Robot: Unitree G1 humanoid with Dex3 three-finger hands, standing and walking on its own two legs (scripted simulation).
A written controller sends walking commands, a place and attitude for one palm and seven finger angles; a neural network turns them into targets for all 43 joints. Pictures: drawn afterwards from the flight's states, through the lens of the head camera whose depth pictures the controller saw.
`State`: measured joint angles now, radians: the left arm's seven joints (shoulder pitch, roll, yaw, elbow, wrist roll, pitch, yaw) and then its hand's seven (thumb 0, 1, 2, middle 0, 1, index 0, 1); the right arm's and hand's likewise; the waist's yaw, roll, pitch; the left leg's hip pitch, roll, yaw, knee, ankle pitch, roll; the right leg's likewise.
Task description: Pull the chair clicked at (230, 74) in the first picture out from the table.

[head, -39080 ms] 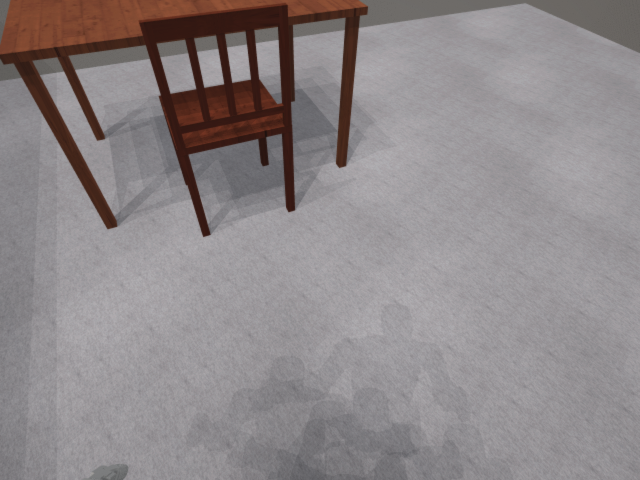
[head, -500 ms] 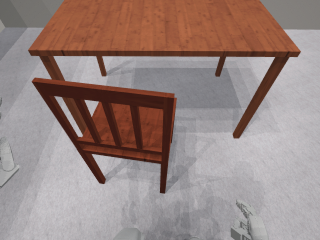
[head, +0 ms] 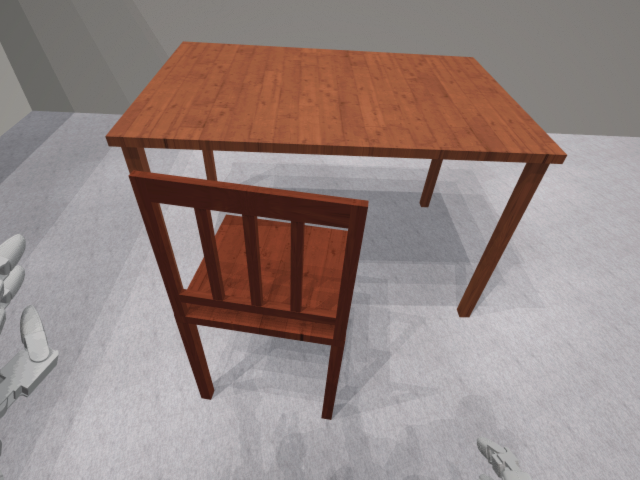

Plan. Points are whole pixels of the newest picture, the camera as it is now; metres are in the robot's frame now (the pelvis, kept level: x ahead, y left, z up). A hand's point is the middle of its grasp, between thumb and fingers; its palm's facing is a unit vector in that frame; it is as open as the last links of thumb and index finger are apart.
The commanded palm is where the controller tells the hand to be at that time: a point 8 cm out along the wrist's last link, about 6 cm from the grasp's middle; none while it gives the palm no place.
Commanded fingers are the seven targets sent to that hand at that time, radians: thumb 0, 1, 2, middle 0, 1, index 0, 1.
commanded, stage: stop stepping back and stand still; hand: left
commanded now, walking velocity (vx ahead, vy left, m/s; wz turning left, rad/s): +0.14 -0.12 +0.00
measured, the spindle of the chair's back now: (253, 262) +0.55 +0.16 -0.10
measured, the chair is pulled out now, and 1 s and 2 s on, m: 0.17 0.17 0.17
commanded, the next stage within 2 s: let the arm hang, fingers relaxed in 0.74 s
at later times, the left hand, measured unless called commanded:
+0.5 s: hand (85, 314) +0.22 +0.25 +0.17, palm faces +0.39 -0.81 -0.43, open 7.4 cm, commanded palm +0.17 +0.29 +0.19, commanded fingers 0.00 0.90 0.90 -0.20 -0.30 -0.20 -0.30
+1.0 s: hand (141, 441) +0.19 +0.24 -0.06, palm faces +0.14 -0.91 -0.40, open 7.4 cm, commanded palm none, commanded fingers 0.00 0.90 0.90 -0.20 -0.30 -0.20 -0.30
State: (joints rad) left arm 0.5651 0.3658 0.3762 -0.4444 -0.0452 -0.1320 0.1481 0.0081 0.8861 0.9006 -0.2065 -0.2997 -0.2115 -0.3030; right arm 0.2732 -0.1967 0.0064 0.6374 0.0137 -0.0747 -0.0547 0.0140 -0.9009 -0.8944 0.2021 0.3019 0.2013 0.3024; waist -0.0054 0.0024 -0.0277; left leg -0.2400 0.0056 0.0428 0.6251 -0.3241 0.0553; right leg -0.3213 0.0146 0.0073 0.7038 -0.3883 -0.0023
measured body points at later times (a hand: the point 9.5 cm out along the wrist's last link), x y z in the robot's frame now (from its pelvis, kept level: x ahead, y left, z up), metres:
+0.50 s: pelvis +0.02 -0.01 +0.01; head +0.02 +0.00 +0.46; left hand +0.19 +0.29 +0.19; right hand +0.18 -0.25 -0.07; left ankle +0.02 +0.08 -0.73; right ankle +0.02 -0.12 -0.73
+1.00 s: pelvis +0.02 +0.00 +0.00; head +0.02 -0.03 +0.45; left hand +0.18 +0.29 -0.03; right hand +0.17 -0.24 -0.12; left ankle +0.02 +0.08 -0.73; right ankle +0.02 -0.12 -0.73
